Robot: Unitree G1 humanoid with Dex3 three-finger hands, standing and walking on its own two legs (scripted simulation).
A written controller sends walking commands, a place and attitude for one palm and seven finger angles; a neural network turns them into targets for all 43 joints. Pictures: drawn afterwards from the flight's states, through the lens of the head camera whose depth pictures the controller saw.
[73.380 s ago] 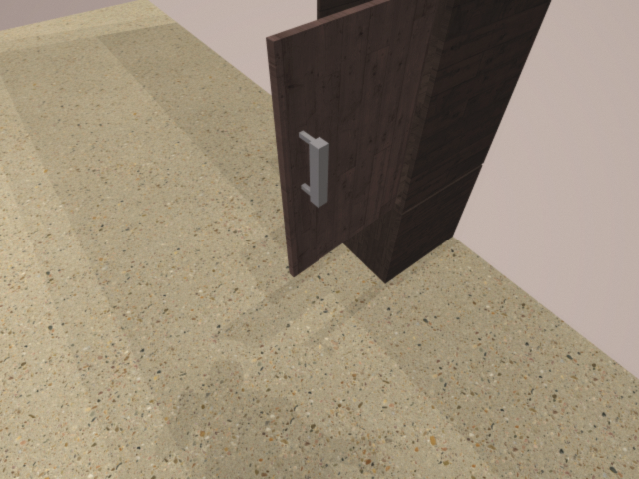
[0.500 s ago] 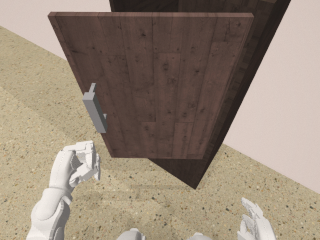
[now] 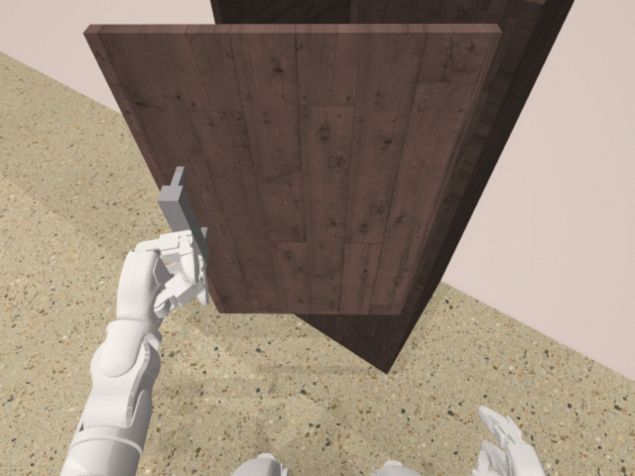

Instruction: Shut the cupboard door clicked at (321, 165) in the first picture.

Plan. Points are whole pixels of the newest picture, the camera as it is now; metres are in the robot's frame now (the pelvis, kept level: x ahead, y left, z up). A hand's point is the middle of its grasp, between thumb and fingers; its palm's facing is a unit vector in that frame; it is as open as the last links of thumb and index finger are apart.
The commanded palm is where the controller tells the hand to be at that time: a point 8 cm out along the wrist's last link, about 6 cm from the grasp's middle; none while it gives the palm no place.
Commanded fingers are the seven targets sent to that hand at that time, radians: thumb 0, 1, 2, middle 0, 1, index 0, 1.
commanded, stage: bring the fist close to the handle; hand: left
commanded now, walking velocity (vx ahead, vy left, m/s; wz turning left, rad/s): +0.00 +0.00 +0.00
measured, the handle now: (190, 217) +0.43 +0.20 +0.06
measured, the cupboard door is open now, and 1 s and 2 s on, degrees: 34 31 18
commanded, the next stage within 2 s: push the door shut along its arc in 0.48 s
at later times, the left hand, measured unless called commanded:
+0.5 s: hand (201, 286) +0.32 +0.16 +0.07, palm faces +0.02 -1.00 -0.02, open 3.1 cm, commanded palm +0.30 +0.21 +0.07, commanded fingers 0.00 0.90 0.90 -1.30 -1.50 -1.30 -1.50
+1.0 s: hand (207, 249) +0.37 +0.16 +0.07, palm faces -0.09 -0.99 -0.05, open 3.1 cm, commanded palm +0.36 +0.21 +0.07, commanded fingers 0.00 0.90 0.90 -1.30 -1.50 -1.30 -1.50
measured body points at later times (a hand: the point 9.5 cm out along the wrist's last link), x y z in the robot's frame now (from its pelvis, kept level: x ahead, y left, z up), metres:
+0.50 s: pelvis -0.01 -0.01 +0.00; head +0.04 -0.02 +0.45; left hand +0.32 +0.21 +0.07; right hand +0.14 -0.26 -0.10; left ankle +0.02 +0.11 -0.68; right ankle +0.02 -0.11 -0.68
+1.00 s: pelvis -0.01 +0.00 +0.00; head +0.05 -0.01 +0.44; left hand +0.37 +0.22 +0.08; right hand +0.10 -0.26 -0.11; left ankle +0.02 +0.11 -0.68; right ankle +0.02 -0.11 -0.68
